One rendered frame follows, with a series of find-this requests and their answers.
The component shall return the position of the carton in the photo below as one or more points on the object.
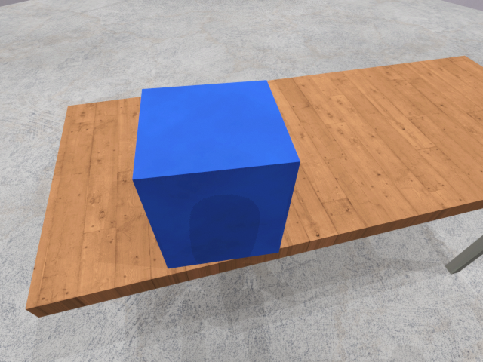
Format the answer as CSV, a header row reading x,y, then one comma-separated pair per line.
x,y
215,170

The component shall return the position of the table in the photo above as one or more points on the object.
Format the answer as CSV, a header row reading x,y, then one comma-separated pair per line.
x,y
380,149

